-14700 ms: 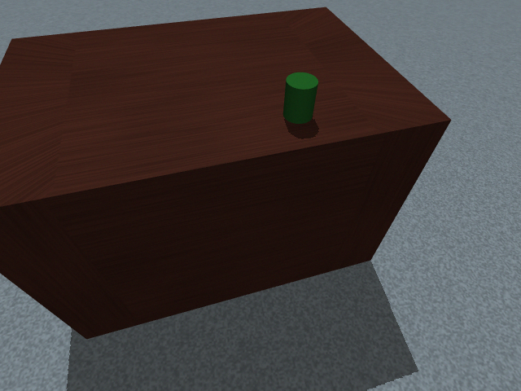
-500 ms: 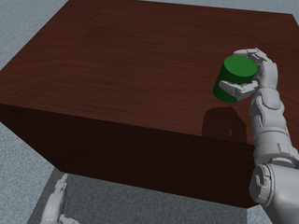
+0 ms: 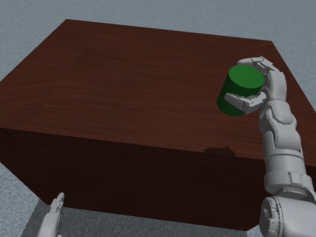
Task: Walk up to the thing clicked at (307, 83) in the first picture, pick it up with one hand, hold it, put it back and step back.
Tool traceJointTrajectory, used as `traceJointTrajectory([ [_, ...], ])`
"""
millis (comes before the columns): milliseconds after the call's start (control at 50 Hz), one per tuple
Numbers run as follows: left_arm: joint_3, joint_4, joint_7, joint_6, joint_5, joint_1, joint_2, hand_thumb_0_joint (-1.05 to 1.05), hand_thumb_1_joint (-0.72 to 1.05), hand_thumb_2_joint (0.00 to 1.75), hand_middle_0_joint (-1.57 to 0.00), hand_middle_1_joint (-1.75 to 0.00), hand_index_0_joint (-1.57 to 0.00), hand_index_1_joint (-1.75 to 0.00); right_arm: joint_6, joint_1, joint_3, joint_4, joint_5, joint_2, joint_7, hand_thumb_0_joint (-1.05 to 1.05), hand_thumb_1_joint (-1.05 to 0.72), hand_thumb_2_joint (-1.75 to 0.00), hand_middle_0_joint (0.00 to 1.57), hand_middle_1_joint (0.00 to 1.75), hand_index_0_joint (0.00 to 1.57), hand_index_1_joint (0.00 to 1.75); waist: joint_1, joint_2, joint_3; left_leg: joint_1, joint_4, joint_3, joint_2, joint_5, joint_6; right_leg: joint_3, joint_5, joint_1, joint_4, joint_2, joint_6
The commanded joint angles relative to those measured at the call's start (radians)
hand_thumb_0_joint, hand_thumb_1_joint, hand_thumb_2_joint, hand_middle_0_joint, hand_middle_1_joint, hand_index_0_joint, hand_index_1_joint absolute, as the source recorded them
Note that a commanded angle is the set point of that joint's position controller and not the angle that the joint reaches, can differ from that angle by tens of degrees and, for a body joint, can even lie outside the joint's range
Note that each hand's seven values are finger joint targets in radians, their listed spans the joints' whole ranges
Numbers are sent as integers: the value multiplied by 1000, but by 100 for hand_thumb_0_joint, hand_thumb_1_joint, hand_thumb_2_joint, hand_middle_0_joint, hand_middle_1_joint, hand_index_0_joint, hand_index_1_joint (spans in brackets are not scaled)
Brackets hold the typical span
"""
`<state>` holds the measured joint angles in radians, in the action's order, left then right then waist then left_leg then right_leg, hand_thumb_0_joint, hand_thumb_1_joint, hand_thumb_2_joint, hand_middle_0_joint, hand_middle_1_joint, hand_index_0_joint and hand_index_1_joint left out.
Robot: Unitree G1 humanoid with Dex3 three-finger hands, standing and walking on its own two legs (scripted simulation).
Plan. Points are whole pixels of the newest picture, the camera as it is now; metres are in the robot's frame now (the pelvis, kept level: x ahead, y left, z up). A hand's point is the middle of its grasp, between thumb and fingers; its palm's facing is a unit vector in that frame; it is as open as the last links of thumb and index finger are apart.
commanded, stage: lift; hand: right
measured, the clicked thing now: (238, 91) +0.43 -0.16 +0.18
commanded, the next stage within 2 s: hold in 0.84 s
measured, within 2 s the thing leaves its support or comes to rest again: neither
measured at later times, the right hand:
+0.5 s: hand (259, 89) +0.36 -0.16 +0.24, palm faces +0.09 +1.00 -0.04, open 11.0 cm
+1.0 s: hand (269, 85) +0.34 -0.16 +0.26, palm faces +0.09 +1.00 -0.03, open 11.0 cm
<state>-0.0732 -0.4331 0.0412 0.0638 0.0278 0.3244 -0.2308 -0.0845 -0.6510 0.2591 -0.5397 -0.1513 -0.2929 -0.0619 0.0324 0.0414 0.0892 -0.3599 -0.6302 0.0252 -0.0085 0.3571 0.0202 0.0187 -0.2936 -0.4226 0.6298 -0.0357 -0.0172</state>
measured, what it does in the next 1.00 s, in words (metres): stands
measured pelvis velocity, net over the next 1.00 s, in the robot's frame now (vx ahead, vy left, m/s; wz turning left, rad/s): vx -0.01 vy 0.01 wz -0.03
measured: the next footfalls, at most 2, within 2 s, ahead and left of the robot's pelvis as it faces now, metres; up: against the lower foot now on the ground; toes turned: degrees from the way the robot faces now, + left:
none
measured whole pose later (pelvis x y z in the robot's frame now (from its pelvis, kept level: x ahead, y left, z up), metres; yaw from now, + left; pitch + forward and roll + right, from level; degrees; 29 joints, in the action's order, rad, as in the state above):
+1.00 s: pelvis -0.01 +0.01 +0.01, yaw -2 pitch -1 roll +0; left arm -0.09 -0.61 0.04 0.18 0.04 0.26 -0.25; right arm -0.61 -0.48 0.29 0.04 -0.23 -0.29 -0.09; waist 0.00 0.07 0.07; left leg -0.20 -0.54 -0.01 -0.02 0.32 0.01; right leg -0.01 -0.23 -0.26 0.51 -0.02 -0.03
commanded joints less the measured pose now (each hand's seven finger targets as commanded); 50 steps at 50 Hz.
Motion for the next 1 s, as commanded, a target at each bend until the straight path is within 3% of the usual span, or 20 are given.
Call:
traceJointTrajectory([
  [0, -47, 168, 4, 56, 10, -90, -122, 0, -53, 4, -4, -5, -5, -4, -12, -426, 30, 313, -24, -189, -14, 0, 2, -134, 127, 148, 133, 148, -10, -37, 268, 42, 92, -55, 16, -336, 0, 14, 268, 247, -70, 21, 32],
  [60, -55, 127, 0, 54, 12, -67, -129, 0, -53, 4, -4, -5, -5, -3, -68, -394, 24, 381, -36, -174, -23, 0, 6, -132, 124, 146, 130, 146, -6, -35, 237, 34, 111, -58, 14, -285, -2, 13, 216, 244, -93, 22, 33],
  [80, -28, 118, -7, 57, 12, -72, -104, 0, -53, 4, -4, -5, -5, -4, -82, -392, 33, 419, -38, -185, -22, 0, 2, -133, 125, 147, 132, 147, -17, -26, 228, 40, 118, -52, 8, -279, 0, 18, 203, 238, -91, 28, 32],
  [120, -78, 147, 1, 62, 15, -93, -151, 0, -53, 3, -4, -4, -5, -3, -107, -398, 46, 490, -49, -200, -26, 0, 4, -134, 126, 148, 132, 148, -10, -54, 259, 55, 129, -50, 5, -285, 5, 17, 205, 265, -92, 30, 35],
  [220, -53, 127, 5, 76, 16, -95, -125, 0, -53, 3, -4, -4, -5, -3, -156, -388, 60, 611, -55, -211, -5, 0, -2, -132, 128, 147, 133, 147, -22, -47, 273, 62, 130, -58, 7, -280, -1, 10, 211, 306, -97, 33, 34],
  [260, -84, 136, 11, 89, 17, -129, -162, 0, -53, 3, -4, -4, -5, -3, -183, -372, 64, 634, -62, -210, 4, 0, 0, -131, 127, 146, 132, 146, -24, -46, 246, 65, 133, -66, 11, -262, -2, 5, 199, 302, -110, 30, 33],
  [320, -35, 87, 6, 93, 16, -161, -109, 0, -53, 3, -4, -4, -5, -3, -217, -347, 48, 633, -54, -188, 5, 0, 1, -131, 127, 146, 132, 146, -42, -19, 209, 63, 144, -62, 7, -230, -5, 5, 173, 288, -121, 33, 30],
  [340, -47, 52, 7, 92, 17, -157, -110, 0, -52, 3, -4, -4, -5, -3, -228, -336, 48, 635, -54, -190, 6, 0, 2, -132, 127, 147, 133, 147, -36, -9, 184, 55, 154, -60, 7, -202, -6, 5, 145, 278, -131, 33, 30],
  [360, -19, 60, 4, 92, 14, -154, -94, 0, -53, 3, -4, -4, -5, -3, -240, -344, 41, 652, -52, -184, 3, 0, 3, -132, 127, 147, 132, 147, -34, -14, 195, 58, 157, -60, 8, -203, -7, 4, 146, 281, -130, 34, 32],
  [400, -69, 62, 9, 101, 15, -167, -145, 0, -52, 3, -4, -4, -5, -3, -266, -322, 54, 648, -56, -194, -3, 0, 2, -133, 128, 148, 134, 148, -26, -49, 199, 69, 161, -63, 6, -219, 0, 3, 156, 286, -131, 36, 34],
  [420, -47, 43, 6, 104, 15, -165, -129, 0, -53, 3, -4, -4, -5, -3, -281, -314, 52, 653, -56, -189, -7, 0, 4, -133, 127, 148, 133, 148, -34, -32, 195, 69, 164, -61, 6, -219, -2, 4, 160, 289, -134, 37, 32],
  [440, -64, 50, 7, 104, 13, -156, -145, 0, -52, 3, -3, -4, -5, -2, -292, -309, 63, 657, -56, -203, -10, 0, 5, -132, 126, 148, 133, 148, -21, -37, 209, 70, 166, -60, 5, -231, -1, 5, 169, 300, -131, 38, 34],
  [520, -30, 40, 1, 116, 19, -155, -114, 0, -52, 2, -3, -4, -5, -2, -329, -298, 96, 693, -75, -214, -16, 0, 2, -131, 127, 146, 132, 146, -43, -51, 198, 95, 164, -70, 7, -284, 2, 1, 228, 309, -130, 36, 34],
  [560, -58, 35, 2, 122, 19, -168, -135, 0, -53, 3, -3, -4, -5, -3, -338, -308, 96, 718, -76, -225, -16, 0, 0, -131, 128, 146, 133, 146, -39, -41, 174, 84, 177, -68, 5, -239, -1, 1, 182, 301, -144, 39, 34],
  [760, -48, 21, 3, 158, 18, -184, -129, 0, -52, 2, -3, -4, -5, -3, -392, -301, 76, 788, -79, -194, -16, 0, -2, -131, 127, 146, 133, 146, -34, -34, 198, 92, 179, -74, 10, -264, -5, -8, 223, 347, -151, 34, 32],
  [820, -62, -7, 4, 161, 16, -175, -142, 0, -52, 2, -3, -4, -5, -2, -412, -287, 93, 782, -82, -207, -21, 0, -1, -131, 126, 146, 132, 146, -32, -41, 225, 112, 177, -75, 8, -310, -2, -9, 268, 361, -142, 36, 36],
  [860, -36, -13, 2, 164, 15, -185, -122, 0, -52, 2, -3, -4, -5, -2, -425, -282, 95, 797, -83, -209, -23, 0, -3, -130, 126, 145, 132, 145, -40, -30, 198, 111, 184, -70, 2, -300, 1, -4, 248, 340, -142, 43, 36],
  [900, -69, 3, 6, 169, 15, -191, -156, 0, -52, 3, -4, -4, -5, -3, -438, -283, 109, 809, -83, -226, -21, 0, -2, -130, 126, 145, 132, 145, -36, -52, 234, 129, 182, -69, 1, -341, 7, -4, 276, 354, -137, 45, 38],
  [960, -35, -21, 0, 167, 18, -176, -122, 0, -52, 3, -4, -4, -5, -3, -455, -273, 122, 809, -86, -230, -25, 0, 2, -131, 126, 146, 132, 146, -49, -24, 213, 127, 178, -76, 5, -351, 2, -7, 306, 358, -138, 41, 36],
  [980, -62, -43, 0, 165, 19, -179, -139, 0, -53, 3, -4, -4, -5, -3, -458, -272, 122, 812, -85, -238, -26, 0, 2, -132, 126, 146, 132, 146, -46, -16, 199, 113, 177, -78, 8, -341, -1, -10, 304, 359, -142, 39, 35],
])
